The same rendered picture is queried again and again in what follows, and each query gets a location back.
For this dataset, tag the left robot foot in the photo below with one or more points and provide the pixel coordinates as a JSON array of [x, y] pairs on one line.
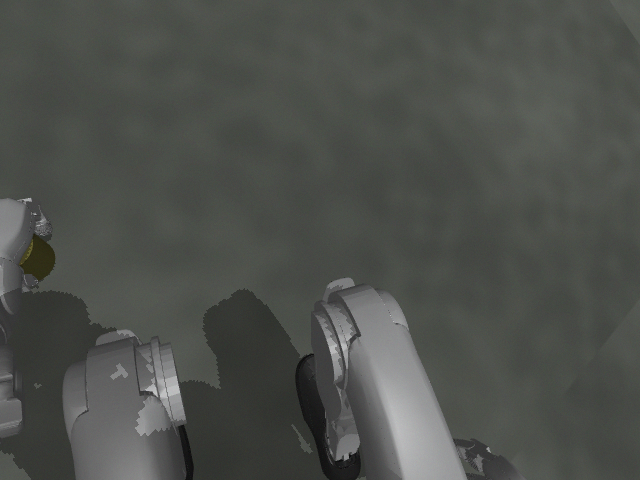
[[186, 452]]

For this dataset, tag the right robot hand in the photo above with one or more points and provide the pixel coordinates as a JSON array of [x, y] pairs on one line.
[[480, 458]]

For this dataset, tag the left robot arm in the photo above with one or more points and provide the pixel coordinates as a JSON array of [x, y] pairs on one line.
[[12, 392]]

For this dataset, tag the right robot foot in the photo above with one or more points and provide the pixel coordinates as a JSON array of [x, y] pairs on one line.
[[314, 415]]

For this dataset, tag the can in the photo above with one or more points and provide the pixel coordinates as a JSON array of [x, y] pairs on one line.
[[39, 258]]

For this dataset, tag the left robot hand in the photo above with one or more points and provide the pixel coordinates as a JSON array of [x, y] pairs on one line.
[[19, 220]]

